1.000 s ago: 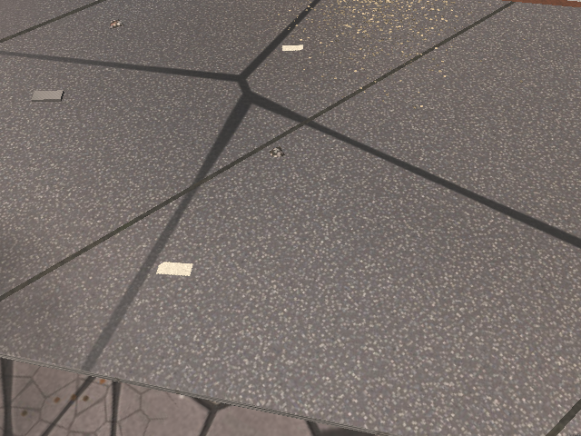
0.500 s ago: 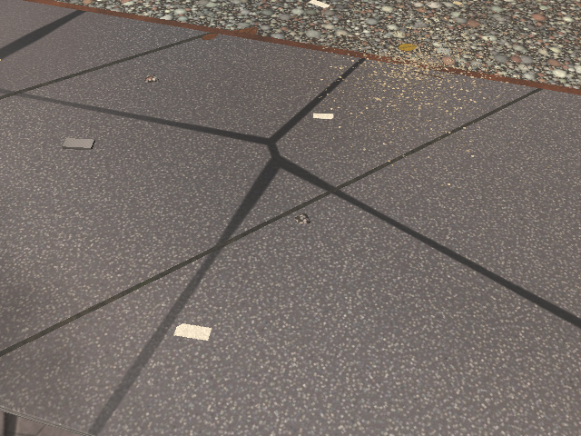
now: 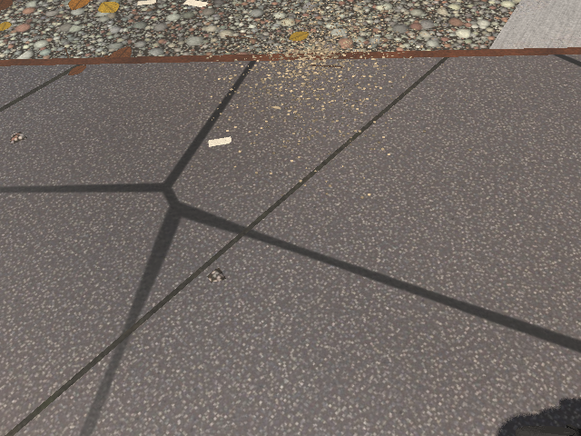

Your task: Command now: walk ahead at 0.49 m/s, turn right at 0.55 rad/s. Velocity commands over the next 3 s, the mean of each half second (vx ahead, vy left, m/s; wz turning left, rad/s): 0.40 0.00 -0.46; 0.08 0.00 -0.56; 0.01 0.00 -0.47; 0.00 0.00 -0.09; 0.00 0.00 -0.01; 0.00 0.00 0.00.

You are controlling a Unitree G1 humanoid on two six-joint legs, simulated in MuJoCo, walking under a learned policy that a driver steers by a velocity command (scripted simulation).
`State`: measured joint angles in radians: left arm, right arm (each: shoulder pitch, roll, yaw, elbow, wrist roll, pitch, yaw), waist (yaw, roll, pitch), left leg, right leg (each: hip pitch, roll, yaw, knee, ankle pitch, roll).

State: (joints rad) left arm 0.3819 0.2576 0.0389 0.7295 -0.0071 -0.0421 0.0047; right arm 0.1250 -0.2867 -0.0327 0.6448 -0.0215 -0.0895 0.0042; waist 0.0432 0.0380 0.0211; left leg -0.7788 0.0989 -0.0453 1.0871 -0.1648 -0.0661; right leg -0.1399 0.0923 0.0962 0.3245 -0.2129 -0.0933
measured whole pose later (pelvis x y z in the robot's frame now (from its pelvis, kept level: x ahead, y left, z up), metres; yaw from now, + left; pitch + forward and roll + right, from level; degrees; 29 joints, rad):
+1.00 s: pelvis +0.34 -0.04 +0.03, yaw -31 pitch +3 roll +1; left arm 0.19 0.30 0.07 0.57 -0.01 0.05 0.03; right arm 0.08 -0.28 -0.05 0.72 0.01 0.00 -0.02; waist 0.03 0.00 0.03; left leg -0.42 -0.04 -0.11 0.71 -0.35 -0.06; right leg -0.38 0.13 0.20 0.50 -0.15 -0.04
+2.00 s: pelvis +0.33 -0.03 +0.03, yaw -46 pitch -1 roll +0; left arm 0.17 0.23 0.03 0.80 0.01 0.02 0.02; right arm 0.22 -0.24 -0.02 0.83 -0.01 -0.01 -0.02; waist 0.00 -0.01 0.03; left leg -0.20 0.03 0.00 0.51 -0.29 -0.02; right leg -0.22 0.02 0.03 0.51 -0.26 -0.01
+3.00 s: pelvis +0.35 -0.02 +0.03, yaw -45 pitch -1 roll +0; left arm 0.20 0.21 0.02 1.12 0.00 0.02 0.05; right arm 0.27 -0.21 0.01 1.04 0.00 -0.01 -0.03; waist 0.00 0.00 0.04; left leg -0.18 -0.01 0.01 0.47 -0.27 0.01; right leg -0.20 -0.01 0.04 0.46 -0.24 0.02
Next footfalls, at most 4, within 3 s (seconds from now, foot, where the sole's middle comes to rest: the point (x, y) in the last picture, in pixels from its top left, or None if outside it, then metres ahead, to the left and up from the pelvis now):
0.16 left None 0.33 0.13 -0.75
0.58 right None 0.39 -0.16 -0.75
1.06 left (315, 432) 0.47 0.04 -0.75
1.46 right None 0.28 -0.15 -0.75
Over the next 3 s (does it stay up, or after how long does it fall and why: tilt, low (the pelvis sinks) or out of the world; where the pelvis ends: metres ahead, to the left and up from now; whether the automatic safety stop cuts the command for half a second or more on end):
stays up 0.35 -0.02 0.03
